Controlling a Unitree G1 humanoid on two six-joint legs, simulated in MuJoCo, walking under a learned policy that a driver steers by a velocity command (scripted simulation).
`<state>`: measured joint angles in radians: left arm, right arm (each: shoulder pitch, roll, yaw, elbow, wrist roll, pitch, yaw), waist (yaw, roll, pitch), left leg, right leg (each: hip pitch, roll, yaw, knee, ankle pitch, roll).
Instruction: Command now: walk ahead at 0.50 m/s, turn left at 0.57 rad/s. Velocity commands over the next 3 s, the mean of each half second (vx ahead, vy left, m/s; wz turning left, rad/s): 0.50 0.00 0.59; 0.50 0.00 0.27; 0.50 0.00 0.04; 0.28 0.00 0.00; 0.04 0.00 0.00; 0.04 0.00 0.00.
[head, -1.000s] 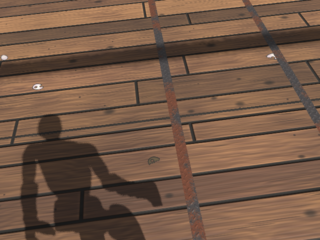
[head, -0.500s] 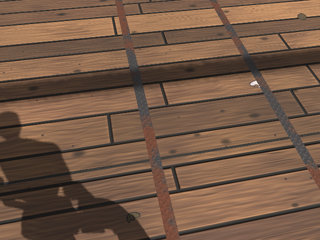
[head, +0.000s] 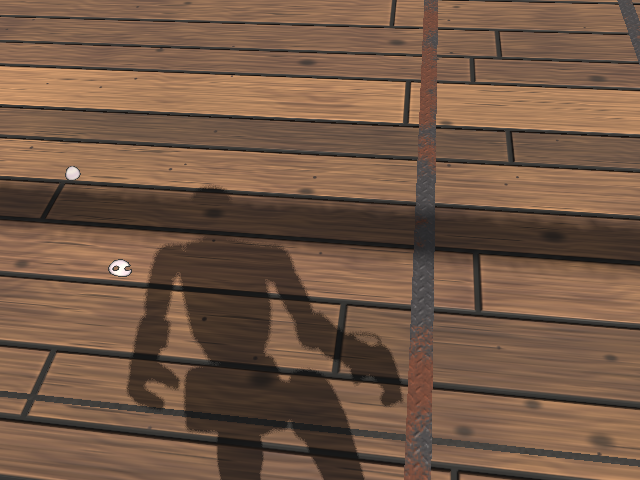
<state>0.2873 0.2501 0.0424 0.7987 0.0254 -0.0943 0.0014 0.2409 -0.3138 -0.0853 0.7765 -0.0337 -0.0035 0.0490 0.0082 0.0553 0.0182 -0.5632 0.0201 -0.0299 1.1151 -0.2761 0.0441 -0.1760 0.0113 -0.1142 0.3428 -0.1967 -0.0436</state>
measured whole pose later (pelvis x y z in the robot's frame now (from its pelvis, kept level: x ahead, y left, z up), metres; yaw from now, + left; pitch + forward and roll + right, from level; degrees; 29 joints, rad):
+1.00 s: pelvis +0.55 +0.13 -0.01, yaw +25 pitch +0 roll +0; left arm 0.23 0.26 0.04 0.78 0.02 -0.06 -0.01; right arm 0.34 -0.28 -0.04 0.83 -0.03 -0.05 0.01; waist -0.02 0.03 0.04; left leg -0.36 -0.05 -0.05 1.15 -0.34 0.07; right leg -0.29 0.05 -0.07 0.47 -0.18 -0.08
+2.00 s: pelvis +0.96 +0.35 -0.01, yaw +26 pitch -1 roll +1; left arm 0.18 0.19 0.01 0.93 0.01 -0.05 0.02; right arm 0.28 -0.20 -0.02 1.02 -0.02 -0.02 -0.02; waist -0.02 0.02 0.08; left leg -0.26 -0.04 -0.01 0.93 -0.52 0.03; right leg -0.33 0.02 -0.09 0.46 -0.12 -0.08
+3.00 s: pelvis +1.01 +0.40 -0.01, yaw +25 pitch -1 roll +0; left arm 0.33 0.14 0.01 1.15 0.02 0.00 0.02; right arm 0.38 -0.14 -0.01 1.15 -0.01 -0.01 -0.04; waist 0.00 0.00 -0.01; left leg -0.09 -0.03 0.00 0.43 -0.34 0.05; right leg -0.26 0.01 -0.04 0.55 -0.35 -0.05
